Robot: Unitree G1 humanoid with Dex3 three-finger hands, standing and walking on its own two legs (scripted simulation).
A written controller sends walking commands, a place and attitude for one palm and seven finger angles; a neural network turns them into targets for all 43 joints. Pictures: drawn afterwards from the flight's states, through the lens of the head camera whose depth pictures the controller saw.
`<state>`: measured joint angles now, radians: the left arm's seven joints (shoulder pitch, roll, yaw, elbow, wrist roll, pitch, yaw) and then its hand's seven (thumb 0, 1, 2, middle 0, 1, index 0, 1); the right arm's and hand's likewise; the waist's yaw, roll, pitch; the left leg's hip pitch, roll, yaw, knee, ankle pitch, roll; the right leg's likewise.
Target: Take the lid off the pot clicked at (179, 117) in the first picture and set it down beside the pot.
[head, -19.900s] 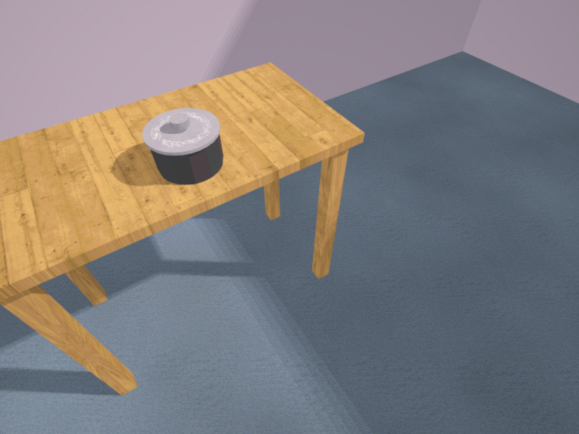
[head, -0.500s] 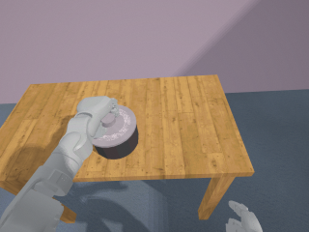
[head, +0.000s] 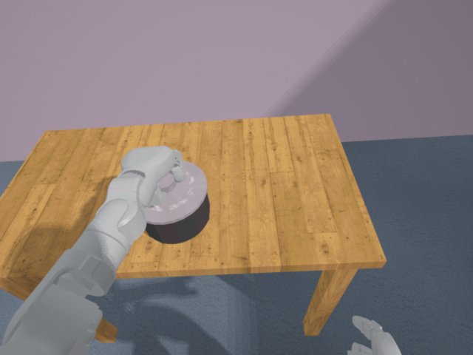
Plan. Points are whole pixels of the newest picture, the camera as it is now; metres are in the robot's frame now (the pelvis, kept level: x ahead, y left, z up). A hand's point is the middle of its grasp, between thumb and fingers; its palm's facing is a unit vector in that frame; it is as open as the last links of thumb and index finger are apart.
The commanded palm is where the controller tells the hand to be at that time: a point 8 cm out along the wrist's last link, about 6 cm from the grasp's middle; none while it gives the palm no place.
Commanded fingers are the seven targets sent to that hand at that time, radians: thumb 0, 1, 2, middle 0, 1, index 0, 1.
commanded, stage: close the fingers and squeeze the knob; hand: left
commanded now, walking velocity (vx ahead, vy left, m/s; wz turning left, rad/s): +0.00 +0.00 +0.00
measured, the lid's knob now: (164, 182) +0.43 +0.17 +0.05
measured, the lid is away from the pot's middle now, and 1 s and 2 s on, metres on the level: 0.00 0.01 0.01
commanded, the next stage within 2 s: lift the lid straight up in 0.60 s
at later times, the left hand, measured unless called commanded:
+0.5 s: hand (155, 186) +0.40 +0.18 +0.07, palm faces -0.29 -0.07 -0.95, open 7.2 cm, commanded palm +0.38 +0.18 +0.13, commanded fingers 0.00 0.66 0.89 -0.97 -1.05 -0.87 -0.98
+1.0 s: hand (153, 183) +0.40 +0.18 +0.08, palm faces -0.27 -0.06 -0.96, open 7.2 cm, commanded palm +0.39 +0.18 +0.16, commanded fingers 0.00 0.71 0.93 -1.01 -1.07 -0.91 -1.00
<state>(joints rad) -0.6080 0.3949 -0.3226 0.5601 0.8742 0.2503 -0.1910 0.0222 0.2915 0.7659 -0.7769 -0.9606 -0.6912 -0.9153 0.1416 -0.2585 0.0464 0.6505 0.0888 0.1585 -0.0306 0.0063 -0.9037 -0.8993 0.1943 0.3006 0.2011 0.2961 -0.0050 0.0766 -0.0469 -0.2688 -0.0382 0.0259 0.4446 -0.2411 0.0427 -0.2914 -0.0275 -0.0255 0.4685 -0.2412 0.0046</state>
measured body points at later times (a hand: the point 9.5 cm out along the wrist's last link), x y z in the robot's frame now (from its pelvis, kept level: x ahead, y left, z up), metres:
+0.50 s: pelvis +0.00 +0.00 +0.00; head +0.02 -0.03 +0.45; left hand +0.41 +0.18 +0.12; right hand +0.15 -0.24 -0.12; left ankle -0.01 +0.09 -0.74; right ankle +0.00 -0.12 -0.74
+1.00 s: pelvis +0.00 +0.01 +0.00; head +0.02 -0.02 +0.45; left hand +0.41 +0.18 +0.13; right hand +0.15 -0.23 -0.12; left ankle -0.01 +0.09 -0.74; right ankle +0.00 -0.12 -0.74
